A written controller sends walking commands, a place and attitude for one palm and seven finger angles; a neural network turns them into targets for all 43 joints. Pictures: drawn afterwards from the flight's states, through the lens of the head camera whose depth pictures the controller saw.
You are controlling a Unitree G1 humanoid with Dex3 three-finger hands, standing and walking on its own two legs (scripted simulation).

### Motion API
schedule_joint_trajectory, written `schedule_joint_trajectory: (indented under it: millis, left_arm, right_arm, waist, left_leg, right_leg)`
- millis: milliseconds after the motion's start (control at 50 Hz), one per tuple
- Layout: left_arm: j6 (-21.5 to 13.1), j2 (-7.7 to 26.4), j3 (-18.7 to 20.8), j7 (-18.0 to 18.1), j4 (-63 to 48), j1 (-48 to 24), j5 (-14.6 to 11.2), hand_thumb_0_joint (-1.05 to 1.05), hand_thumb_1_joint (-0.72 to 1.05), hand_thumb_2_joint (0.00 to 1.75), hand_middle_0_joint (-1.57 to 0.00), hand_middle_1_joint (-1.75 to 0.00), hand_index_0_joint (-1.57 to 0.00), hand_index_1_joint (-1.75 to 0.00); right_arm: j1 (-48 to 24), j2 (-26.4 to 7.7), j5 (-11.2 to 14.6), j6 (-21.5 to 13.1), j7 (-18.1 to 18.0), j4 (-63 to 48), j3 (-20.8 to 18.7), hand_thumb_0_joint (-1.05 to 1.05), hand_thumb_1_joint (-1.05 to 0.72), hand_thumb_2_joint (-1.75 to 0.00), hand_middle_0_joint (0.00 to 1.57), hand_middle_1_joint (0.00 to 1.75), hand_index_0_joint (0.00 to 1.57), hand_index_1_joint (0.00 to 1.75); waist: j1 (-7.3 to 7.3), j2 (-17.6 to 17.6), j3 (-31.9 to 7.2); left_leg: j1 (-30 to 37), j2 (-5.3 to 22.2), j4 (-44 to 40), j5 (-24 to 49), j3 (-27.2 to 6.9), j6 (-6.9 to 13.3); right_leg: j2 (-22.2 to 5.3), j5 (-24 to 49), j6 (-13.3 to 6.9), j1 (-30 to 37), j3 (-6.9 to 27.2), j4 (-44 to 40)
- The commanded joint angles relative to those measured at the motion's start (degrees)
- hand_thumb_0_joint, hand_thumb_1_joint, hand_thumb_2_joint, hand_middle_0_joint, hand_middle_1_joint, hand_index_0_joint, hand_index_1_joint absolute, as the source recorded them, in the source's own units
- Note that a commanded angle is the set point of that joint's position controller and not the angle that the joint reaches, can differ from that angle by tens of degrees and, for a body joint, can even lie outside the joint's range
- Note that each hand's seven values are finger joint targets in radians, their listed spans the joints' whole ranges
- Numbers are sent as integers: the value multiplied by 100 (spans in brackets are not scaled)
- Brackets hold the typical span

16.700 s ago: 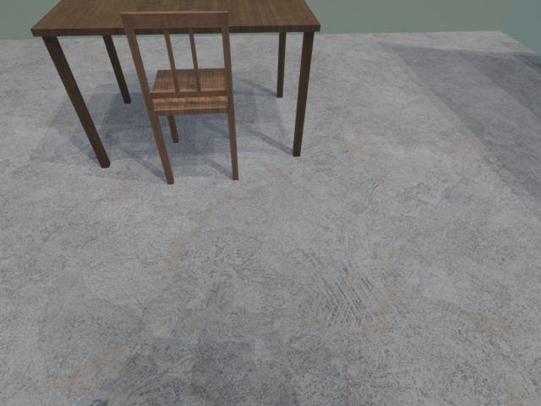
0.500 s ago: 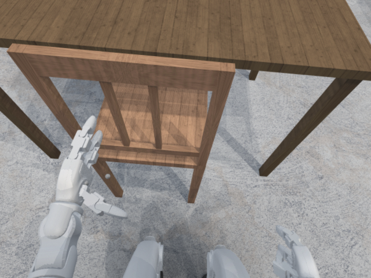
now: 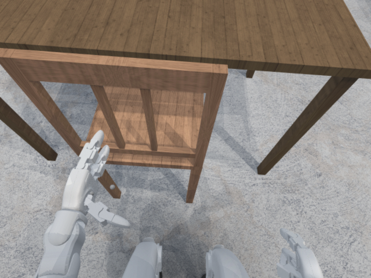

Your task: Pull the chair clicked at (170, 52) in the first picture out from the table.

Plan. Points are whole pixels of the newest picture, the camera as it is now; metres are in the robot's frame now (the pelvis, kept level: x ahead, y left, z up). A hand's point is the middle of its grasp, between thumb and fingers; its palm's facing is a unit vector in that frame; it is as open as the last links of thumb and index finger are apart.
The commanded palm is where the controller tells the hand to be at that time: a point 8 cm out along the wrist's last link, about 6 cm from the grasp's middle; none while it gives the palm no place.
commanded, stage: aim the fingers beside a spindle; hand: left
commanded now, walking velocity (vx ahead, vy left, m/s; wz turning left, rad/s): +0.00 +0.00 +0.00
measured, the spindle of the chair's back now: (111, 120) +0.46 +0.19 +0.01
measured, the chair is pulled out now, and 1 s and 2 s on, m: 0.00 0.00 0.00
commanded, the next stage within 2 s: none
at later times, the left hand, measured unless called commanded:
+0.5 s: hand (98, 176) +0.31 +0.18 +0.04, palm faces +0.00 -1.00 -0.08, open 16.9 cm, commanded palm +0.29 +0.23 +0.03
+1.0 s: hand (106, 186) +0.30 +0.17 +0.00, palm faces -0.06 -1.00 -0.01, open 17.0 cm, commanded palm +0.29 +0.22 +0.02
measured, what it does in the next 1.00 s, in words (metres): stands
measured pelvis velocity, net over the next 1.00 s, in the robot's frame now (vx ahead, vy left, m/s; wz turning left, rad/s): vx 0.00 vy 0.00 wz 0.00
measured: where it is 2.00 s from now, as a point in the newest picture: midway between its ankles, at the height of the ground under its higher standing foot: outside the picture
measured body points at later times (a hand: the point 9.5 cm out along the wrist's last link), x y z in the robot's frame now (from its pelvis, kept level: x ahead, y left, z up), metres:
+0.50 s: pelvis -0.01 +0.00 +0.00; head +0.10 +0.01 +0.44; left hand +0.30 +0.23 +0.05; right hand +0.16 -0.25 -0.10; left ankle +0.03 +0.11 -0.62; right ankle +0.00 -0.11 -0.62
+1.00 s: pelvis +0.00 +0.00 +0.00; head +0.10 +0.01 +0.44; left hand +0.30 +0.23 +0.00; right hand +0.15 -0.25 -0.10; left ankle +0.03 +0.11 -0.62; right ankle +0.00 -0.11 -0.62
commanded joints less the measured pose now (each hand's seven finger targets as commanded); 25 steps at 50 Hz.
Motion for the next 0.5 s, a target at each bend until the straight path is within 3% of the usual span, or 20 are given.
schedule_joint_trajectory:
  millis: [0, 20, 80, 140, 180, 240, 260, 320, 380, 440, 480]
  left_arm:
    - [-904, 1360, 900, 422, -2203, -1296, 36, 0, -50, 30, -6, -8, -6, -8]
    - [-952, 1377, 1015, 517, -2037, -1030, 81, 0, -50, 30, -6, -8, -6, -8]
    - [-877, 1112, 828, 543, -1521, -789, 141, 0, -50, 30, -6, -8, -6, -8]
    - [-503, 547, 270, 193, -822, -504, 71, 0, -50, 30, -6, -8, -6, -8]
    - [-236, 259, -2, -84, -485, -315, -36, 0, -50, 30, -6, -8, -6, -8]
    - [-221, 349, -26, -248, -917, -716, -151, 0, -50, 30, -6, -8, -6, -8]
    - [-306, 607, 196, -192, -1110, -815, -147, 0, -50, 30, -6, -8, -6, -8]
    - [-793, 1252, 791, 173, -2172, -1258, -82, 0, -50, 30, -6, -8, -6, -8]
    - [-1040, 1542, 1111, 525, -2210, -1183, 37, 0, -50, 30, -6, -8, -6, -8]
    - [-841, 1100, 812, 471, -1096, -1111, 131, 0, -50, 30, -6, -8, -6, -8]
    - [-540, 689, 414, 196, -476, -899, 115, 0, -50, 30, -6, -8, -6, -8]
  right_arm:
    - [4, -744, -73, -254, -73, -711, -315, 0, -90, -90, 20, 30, 20, 30]
    - [4, -705, -77, -244, -58, -699, -308, 0, -90, -90, 20, 30, 20, 30]
    - [-23, -732, -83, -196, -5, -644, -296, 0, -90, -90, 20, 30, 20, 30]
    - [-25, -806, -20, -137, 33, -676, -303, 0, -90, -90, 20, 30, 20, 30]
    - [36, -855, 43, -119, 16, -753, -311, 0, -90, -90, 20, 30, 20, 30]
    - [9, -876, 77, -144, -44, -819, -335, 0, -90, -90, 20, 30, 20, 30]
    - [3, -872, 67, -160, -71, -840, -346, 0, -90, -90, 20, 30, 20, 30]
    - [-24, -780, -23, -255, -123, -797, -336, 0, -90, -90, 20, 30, 20, 30]
    - [-20, -720, -84, -262, -106, -663, -283, 0, -90, -90, 20, 30, 20, 30]
    - [-69, -741, -63, -199, -56, -546, -254, 0, -90, -90, 20, 30, 20, 30]
    - [-23, -818, -23, -166, -27, -581, -269, 0, -90, -90, 20, 30, 20, 30]
  waist:
    - [136, 535, -2329]
    - [185, 542, -2199]
    - [69, 441, -1963]
    - [-62, 196, -1648]
    - [-144, -184, -1553]
    - [-143, -222, -1734]
    - [-106, -213, -1758]
    - [101, 334, -2342]
    - [130, 524, -2213]
    - [-44, 297, -1577]
    - [-120, 220, -1450]
  left_leg:
    - [1950, -50, -868, 2139, -136, 92]
    - [1958, -44, -906, 2157, -131, 68]
    - [1804, -38, -895, 1996, -137, 68]
    - [1533, -53, -928, 1585, -104, 64]
    - [1344, -63, -904, 1448, -105, 106]
    - [1293, -89, -820, 1359, -103, 149]
    - [1313, -77, -815, 1374, -103, 145]
    - [1877, -47, -844, 1984, -120, 116]
    - [1939, -37, -878, 2103, -158, 83]
    - [1426, -59, -870, 1414, -138, 72]
    - [1280, -72, -889, 1169, -117, 84]
  right_leg:
    - [8, 2019, -65, 1017, 214, -874]
    - [21, 1983, -80, 996, 183, -870]
    - [37, 1856, -66, 832, 148, -894]
    - [39, 1695, -42, 792, 142, -1026]
    - [37, 1685, -26, 875, 151, -1108]
    - [-11, 1670, 4, 976, 231, -1142]
    - [-18, 1643, -1, 995, 238, -1132]
    - [-2, 1965, -56, 1078, 226, -947]
    - [39, 1893, -71, 950, 192, -900]
    - [60, 1372, -47, 650, 175, -977]
    - [53, 1216, -52, 578, 171, -1056]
